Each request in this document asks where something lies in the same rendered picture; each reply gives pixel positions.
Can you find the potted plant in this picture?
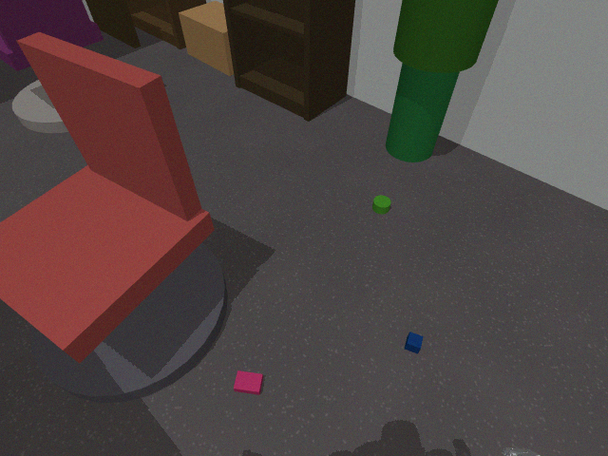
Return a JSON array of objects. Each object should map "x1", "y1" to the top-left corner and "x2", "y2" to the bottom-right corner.
[{"x1": 386, "y1": 0, "x2": 499, "y2": 162}]

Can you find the office chair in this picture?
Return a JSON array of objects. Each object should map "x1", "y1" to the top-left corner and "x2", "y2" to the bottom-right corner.
[
  {"x1": 0, "y1": 32, "x2": 228, "y2": 403},
  {"x1": 0, "y1": 0, "x2": 104, "y2": 133}
]

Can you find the bookshelf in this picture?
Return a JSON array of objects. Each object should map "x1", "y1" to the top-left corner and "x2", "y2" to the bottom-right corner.
[
  {"x1": 126, "y1": 0, "x2": 206, "y2": 49},
  {"x1": 223, "y1": 0, "x2": 355, "y2": 122}
]

